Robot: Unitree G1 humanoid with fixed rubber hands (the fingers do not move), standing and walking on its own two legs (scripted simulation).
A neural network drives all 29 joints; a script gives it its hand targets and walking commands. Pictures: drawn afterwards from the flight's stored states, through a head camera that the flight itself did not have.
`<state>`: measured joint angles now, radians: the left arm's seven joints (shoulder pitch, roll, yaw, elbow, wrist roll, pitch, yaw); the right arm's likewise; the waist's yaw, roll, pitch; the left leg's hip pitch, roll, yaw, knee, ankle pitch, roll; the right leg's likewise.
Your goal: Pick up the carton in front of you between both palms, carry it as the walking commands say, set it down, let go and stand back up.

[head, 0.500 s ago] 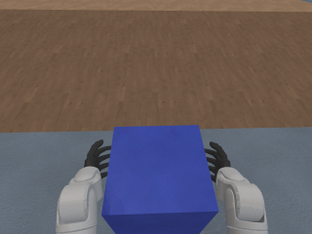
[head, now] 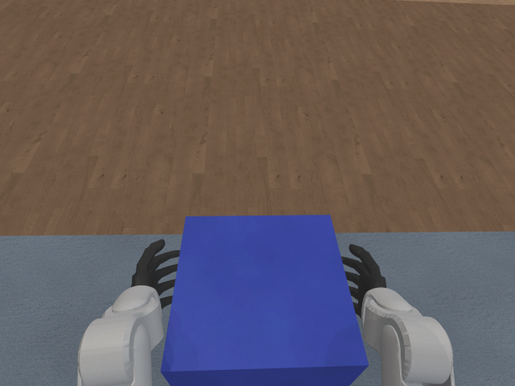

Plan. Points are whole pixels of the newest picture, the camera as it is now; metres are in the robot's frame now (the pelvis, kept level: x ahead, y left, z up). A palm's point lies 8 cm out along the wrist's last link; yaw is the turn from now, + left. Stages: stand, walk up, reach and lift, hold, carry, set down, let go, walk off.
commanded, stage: carry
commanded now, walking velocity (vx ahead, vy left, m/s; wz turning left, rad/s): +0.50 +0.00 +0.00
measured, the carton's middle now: (258, 319) +0.25 +0.00 +0.01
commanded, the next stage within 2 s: none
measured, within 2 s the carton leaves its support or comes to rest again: neither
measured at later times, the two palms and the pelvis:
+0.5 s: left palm (188, 152) +0.57 +0.14 +0.08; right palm (327, 151) +0.59 -0.16 +0.08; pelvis +0.34 -0.03 +0.00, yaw +5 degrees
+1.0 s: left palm (184, 60) +0.96 +0.19 +0.12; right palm (288, 62) +0.95 -0.11 +0.13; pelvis +0.68 +0.04 +0.00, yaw +1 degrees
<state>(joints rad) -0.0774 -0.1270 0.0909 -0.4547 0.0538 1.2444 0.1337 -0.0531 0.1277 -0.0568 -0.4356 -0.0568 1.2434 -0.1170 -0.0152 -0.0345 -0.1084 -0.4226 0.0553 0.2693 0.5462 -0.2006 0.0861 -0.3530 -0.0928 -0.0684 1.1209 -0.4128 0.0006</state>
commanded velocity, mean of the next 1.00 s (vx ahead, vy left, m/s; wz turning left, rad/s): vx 0.50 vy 0.00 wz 0.00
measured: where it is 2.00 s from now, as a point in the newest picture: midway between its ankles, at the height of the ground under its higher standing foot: (236, 184)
